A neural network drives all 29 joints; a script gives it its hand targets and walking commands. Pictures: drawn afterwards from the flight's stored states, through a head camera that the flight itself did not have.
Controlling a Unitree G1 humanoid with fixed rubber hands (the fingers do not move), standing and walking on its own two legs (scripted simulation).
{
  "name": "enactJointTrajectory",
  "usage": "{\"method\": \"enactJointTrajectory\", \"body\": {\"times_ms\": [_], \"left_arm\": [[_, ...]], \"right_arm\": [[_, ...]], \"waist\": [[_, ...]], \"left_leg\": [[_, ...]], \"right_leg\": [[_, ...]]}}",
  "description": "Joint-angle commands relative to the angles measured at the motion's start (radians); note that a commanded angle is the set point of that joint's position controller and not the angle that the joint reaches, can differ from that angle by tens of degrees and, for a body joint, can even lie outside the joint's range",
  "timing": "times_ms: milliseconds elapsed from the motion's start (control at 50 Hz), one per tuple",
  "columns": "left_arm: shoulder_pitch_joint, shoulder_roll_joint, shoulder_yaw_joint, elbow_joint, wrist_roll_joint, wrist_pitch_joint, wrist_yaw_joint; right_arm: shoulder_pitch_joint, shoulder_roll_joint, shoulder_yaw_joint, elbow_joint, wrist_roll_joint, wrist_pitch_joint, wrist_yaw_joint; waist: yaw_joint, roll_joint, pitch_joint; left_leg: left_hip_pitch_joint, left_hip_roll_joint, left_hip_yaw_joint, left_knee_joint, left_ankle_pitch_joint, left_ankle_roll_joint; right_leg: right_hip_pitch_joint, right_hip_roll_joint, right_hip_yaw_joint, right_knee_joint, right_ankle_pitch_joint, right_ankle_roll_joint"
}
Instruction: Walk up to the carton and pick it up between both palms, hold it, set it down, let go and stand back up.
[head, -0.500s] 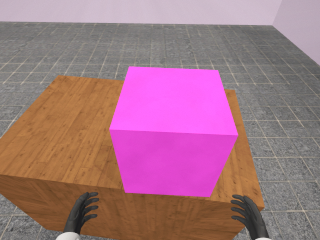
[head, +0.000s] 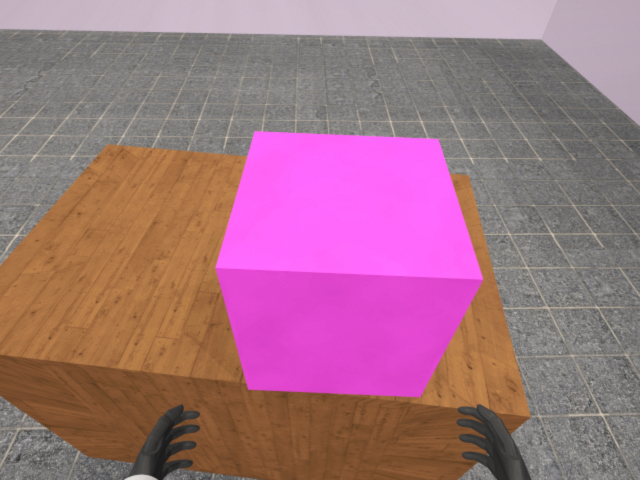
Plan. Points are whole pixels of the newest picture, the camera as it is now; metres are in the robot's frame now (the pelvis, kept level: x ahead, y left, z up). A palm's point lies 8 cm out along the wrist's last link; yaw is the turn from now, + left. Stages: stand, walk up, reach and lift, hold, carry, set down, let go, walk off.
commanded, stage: set down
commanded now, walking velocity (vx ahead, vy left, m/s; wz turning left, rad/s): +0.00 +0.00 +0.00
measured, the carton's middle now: (340, 268) +0.41 -0.01 +0.02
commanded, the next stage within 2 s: let go in 0.02 s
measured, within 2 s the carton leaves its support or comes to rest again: neither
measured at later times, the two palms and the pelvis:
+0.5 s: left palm (153, 466) +0.16 +0.22 -0.07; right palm (514, 478) +0.15 -0.23 -0.07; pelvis -0.01 +0.00 +0.00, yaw +0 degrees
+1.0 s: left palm out of the picture +0.08 +0.24 -0.12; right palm out of the picture +0.04 -0.24 -0.13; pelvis -0.02 +0.01 -0.01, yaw -1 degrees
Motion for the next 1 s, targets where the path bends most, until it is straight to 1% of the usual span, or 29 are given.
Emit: {"method": "enactJointTrajectory", "body": {"times_ms": [0,40,100,120,140,160,180,200,220,240,260,280,320,340,360,460,480,500,520,540,560,580,600,620,640,700,800,960,980], "left_arm": [[-0.057,0.082,0.030,-0.135,0.009,0.019,0.002],[-0.046,0.086,0.030,-0.122,0.016,0.038,0.004],[-0.065,0.086,0.025,-0.130,0.015,0.051,0.006],[-0.067,0.095,0.035,-0.129,0.020,0.056,0.005],[-0.074,0.099,0.036,-0.120,0.014,0.060,0.002],[-0.075,0.090,0.030,-0.116,0.017,0.066,0.001],[-0.074,0.098,0.034,-0.109,0.017,0.071,-0.001],[-0.081,0.103,0.038,-0.134,0.010,0.069,-0.001],[-0.080,0.099,0.037,-0.101,0.011,0.073,-0.003],[-0.087,0.097,0.040,-0.104,0.008,0.073,-0.007],[-0.104,0.099,0.035,-0.110,0.003,0.075,-0.004],[-0.103,0.106,0.037,-0.104,0.006,0.074,-0.002],[-0.097,0.109,0.037,-0.104,0.006,0.079,-0.004],[-0.123,0.104,0.017,-0.126,0.008,0.072,0.000],[-0.127,0.103,0.013,-0.109,0.006,0.077,0.003],[-0.123,0.100,0.018,-0.087,0.012,0.096,0.004],[-0.111,0.072,0.005,-0.147,-0.019,0.089,0.004],[-0.115,0.079,0.006,-0.133,-0.014,0.093,0.003],[-0.112,0.082,0.013,-0.130,-0.013,0.095,0.001],[-0.013,0.213,0.061,0.006,0.031,0.008,0.003],[0.001,0.211,0.062,0.012,0.028,-0.020,0.004],[-0.032,0.176,0.051,0.004,0.038,-0.041,0.002],[-0.048,0.142,0.044,0.001,0.042,-0.054,-0.001],[-0.047,0.120,0.039,0.007,0.039,-0.062,-0.003],[-0.046,0.109,0.037,0.016,0.033,-0.065,-0.005],[-0.032,0.128,0.045,0.042,0.021,-0.069,-0.008],[-0.007,0.136,0.050,0.081,0.024,-0.068,-0.005],[0.059,0.122,0.043,0.161,0.023,-0.064,0.010],[0.037,0.141,0.045,0.162,0.027,-0.066,0.008]], "right_arm": [[-0.043,-0.103,-0.034,-0.090,-0.020,-0.008,-0.001],[-0.055,-0.105,-0.034,-0.091,-0.029,-0.004,0.001],[-0.056,-0.109,-0.052,-0.096,-0.038,-0.003,0.002],[-0.051,-0.105,-0.040,-0.083,-0.033,0.001,0.001],[-0.054,-0.108,-0.049,-0.068,-0.046,0.004,0.001],[-0.066,-0.118,-0.044,-0.069,-0.048,0.005,0.002],[-0.069,-0.103,-0.040,-0.076,-0.044,0.008,0.001],[-0.078,-0.107,-0.043,-0.079,-0.041,0.006,-0.001],[-0.079,-0.120,-0.046,-0.073,-0.055,0.006,-0.005],[-0.081,-0.111,-0.036,-0.073,-0.048,0.007,-0.004],[-0.095,-0.116,-0.040,-0.086,-0.053,0.007,-0.004],[-0.099,-0.114,-0.041,-0.096,-0.054,0.009,-0.003],[-0.087,-0.130,-0.038,-0.093,-0.054,0.006,-0.003],[-0.087,-0.116,-0.053,-0.081,-0.048,0.002,0.001],[-0.093,-0.112,-0.054,-0.079,-0.054,0.007,0.006],[-0.089,-0.112,-0.048,-0.087,-0.055,0.037,0.010],[-0.079,-0.147,-0.086,-0.175,-0.051,0.015,0.004],[-0.069,-0.144,-0.073,-0.166,-0.047,0.009,0.000],[-0.071,-0.139,-0.070,-0.162,-0.047,0.010,-0.001],[-0.001,-0.159,-0.083,-0.046,-0.073,0.171,0.004],[0.030,-0.151,-0.077,-0.083,-0.087,0.231,0.007],[0.015,-0.149,-0.073,-0.102,-0.072,0.253,0.012],[0.036,-0.159,-0.076,-0.091,-0.054,0.261,0.017],[0.058,-0.165,-0.079,-0.075,-0.045,0.263,0.022],[0.062,-0.163,-0.080,-0.061,-0.041,0.261,0.026],[0.025,-0.154,-0.079,-0.060,-0.053,0.253,0.033],[0.047,-0.153,-0.080,-0.030,-0.059,0.257,0.034],[0.109,-0.150,-0.077,0.038,-0.059,0.258,0.017],[0.095,-0.149,-0.079,0.042,-0.052,0.254,0.018]], "waist": [[-0.004,0.039,-0.050],[-0.003,0.050,-0.049],[-0.017,0.028,-0.067],[-0.009,0.031,-0.060],[-0.020,0.043,-0.065],[-0.012,0.031,-0.077],[-0.019,0.006,-0.066],[-0.018,0.007,-0.078],[-0.019,-0.001,-0.087],[-0.008,-0.020,-0.073],[-0.015,0.001,-0.099],[-0.009,-0.010,-0.084],[-0.015,-0.019,-0.096],[-0.011,0.027,-0.075],[-0.015,0.024,-0.060],[-0.013,0.023,-0.036],[0.043,-0.027,-0.051],[0.019,-0.014,-0.055],[0.027,-0.014,-0.058],[-0.002,0.026,0.068],[-0.008,0.002,0.079],[-0.017,-0.008,0.079],[-0.021,-0.004,0.004],[-0.026,0.003,-0.080],[-0.025,0.006,-0.125],[-0.014,0.016,-0.196],[-0.015,0.012,-0.173],[-0.013,0.006,-0.064],[-0.018,-0.017,-0.134]], "left_leg": [[0.030,-0.056,0.056,-0.024,0.382,-0.042],[0.034,-0.056,0.058,-0.021,0.394,-0.048],[0.031,-0.062,0.064,-0.019,0.379,-0.037],[0.028,-0.060,0.060,-0.015,0.381,-0.040],[0.046,-0.056,0.056,-0.020,0.377,-0.042],[0.043,-0.057,0.056,-0.012,0.385,-0.046],[0.045,-0.058,0.060,-0.005,0.391,-0.038],[0.054,-0.061,0.062,-0.004,0.392,-0.037],[0.043,-0.062,0.062,-0.004,0.392,-0.036],[0.030,-0.060,0.059,-0.008,0.379,-0.033],[0.026,-0.059,0.062,-0.015,0.345,-0.033],[0.012,-0.060,0.063,-0.011,0.362,-0.028],[0.010,-0.065,0.066,0.000,0.371,-0.029],[0.031,-0.057,0.063,-0.022,0.310,-0.024],[0.026,-0.051,0.063,-0.024,0.293,-0.020],[0.011,-0.054,0.063,-0.030,0.272,-0.016],[-0.082,-0.083,0.075,0.004,0.275,-0.021],[-0.070,-0.081,0.080,-0.004,0.254,-0.019],[-0.080,-0.082,0.079,0.001,0.263,-0.020],[-0.208,0.068,-0.017,0.026,0.289,0.002],[-0.250,0.067,-0.022,0.010,0.043,0.005],[-0.258,0.062,-0.028,0.005,0.054,0.005],[-0.241,0.058,-0.024,0.018,0.124,0.007],[-0.219,0.048,-0.013,0.034,0.134,0.006],[-0.209,0.036,-0.008,0.038,0.091,0.002],[-0.188,0.034,-0.014,0.062,0.124,0.010],[-0.213,0.036,-0.023,0.060,0.104,0.026],[-0.268,0.042,-0.050,0.019,0.049,0.045],[-0.250,0.034,-0.048,0.031,0.053,0.040]], "right_leg": [[-0.101,0.025,-0.055,-0.081,0.237,-0.027],[-0.102,0.025,-0.053,-0.086,0.242,-0.026],[-0.100,0.025,-0.060,-0.080,0.253,-0.021],[-0.099,0.027,-0.066,-0.075,0.263,-0.023],[-0.113,0.025,-0.066,-0.081,0.243,-0.023],[-0.112,0.026,-0.069,-0.078,0.253,-0.024],[-0.111,0.023,-0.064,-0.078,0.283,-0.019],[-0.111,0.024,-0.069,-0.068,0.293,-0.016],[-0.099,0.025,-0.067,-0.065,0.311,-0.010],[-0.105,0.025,-0.063,-0.068,0.298,-0.011],[-0.093,0.023,-0.065,-0.070,0.265,-0.011],[-0.090,0.021,-0.058,-0.064,0.289,-0.012],[-0.077,0.025,-0.059,-0.053,0.338,-0.006],[-0.115,0.031,-0.073,-0.066,0.236,-0.005],[-0.137,0.031,-0.076,-0.072,0.198,-0.012],[-0.130,0.026,-0.068,-0.077,0.176,-0.015],[-0.104,0.027,-0.059,-0.043,0.197,0.000],[-0.100,0.026,-0.054,-0.036,0.220,-0.001],[-0.092,0.027,-0.057,-0.032,0.224,0.000],[-0.249,-0.074,0.029,0.009,0.277,0.016],[-0.276,-0.070,0.036,-0.021,0.092,0.019],[-0.262,-0.070,0.047,-0.016,0.139,0.021],[-0.212,-0.073,0.054,0.013,0.244,0.014],[-0.186,-0.072,0.057,0.034,0.280,0.008],[-0.178,-0.070,0.056,0.037,0.251,0.005],[-0.164,-0.073,0.052,0.062,0.288,-0.004],[-0.202,-0.069,0.051,0.072,0.235,-0.014],[-0.257,-0.064,0.063,0.058,0.146,-0.013],[-0.230,-0.056,0.054,0.070,0.162,-0.003]]}}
